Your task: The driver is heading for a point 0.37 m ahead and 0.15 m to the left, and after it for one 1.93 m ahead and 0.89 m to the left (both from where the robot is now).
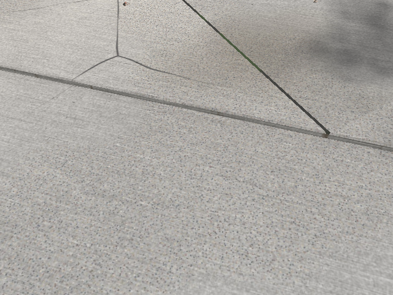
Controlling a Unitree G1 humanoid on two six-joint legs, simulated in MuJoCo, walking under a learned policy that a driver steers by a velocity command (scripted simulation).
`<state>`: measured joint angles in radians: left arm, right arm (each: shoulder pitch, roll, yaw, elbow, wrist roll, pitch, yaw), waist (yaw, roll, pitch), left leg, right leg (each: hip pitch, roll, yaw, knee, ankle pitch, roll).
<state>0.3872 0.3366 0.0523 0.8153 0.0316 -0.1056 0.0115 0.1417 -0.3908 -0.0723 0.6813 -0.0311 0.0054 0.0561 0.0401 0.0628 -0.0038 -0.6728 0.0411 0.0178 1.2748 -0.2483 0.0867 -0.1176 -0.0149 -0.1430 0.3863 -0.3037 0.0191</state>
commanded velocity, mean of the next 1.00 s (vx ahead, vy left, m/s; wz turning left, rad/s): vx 0.43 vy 0.00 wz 0.72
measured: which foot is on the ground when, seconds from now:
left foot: up 0.00-0.20, down 0.22-0.58, up 0.60-0.92, down 0.94-1.00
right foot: down 0.00-0.22, up 0.24-0.56, down 0.58-1.00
